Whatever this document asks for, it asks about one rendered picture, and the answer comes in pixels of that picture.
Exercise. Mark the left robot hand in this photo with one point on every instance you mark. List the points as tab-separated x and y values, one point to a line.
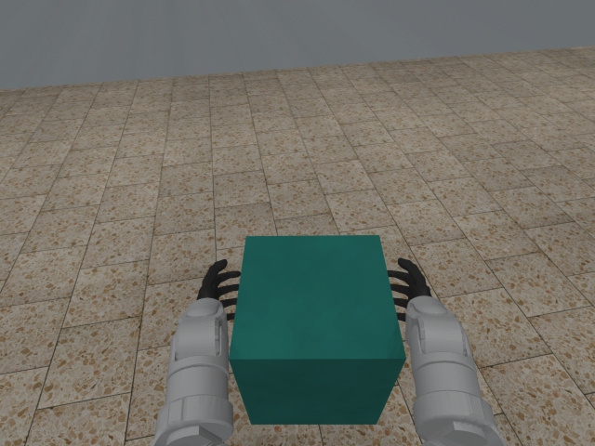
211	282

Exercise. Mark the robot right forearm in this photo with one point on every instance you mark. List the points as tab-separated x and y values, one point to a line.
449	402

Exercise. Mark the right robot hand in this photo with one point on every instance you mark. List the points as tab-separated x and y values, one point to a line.
415	280

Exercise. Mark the robot left forearm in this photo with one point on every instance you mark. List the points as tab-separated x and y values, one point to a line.
197	408

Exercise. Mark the carton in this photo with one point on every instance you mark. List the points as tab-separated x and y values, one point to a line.
315	338

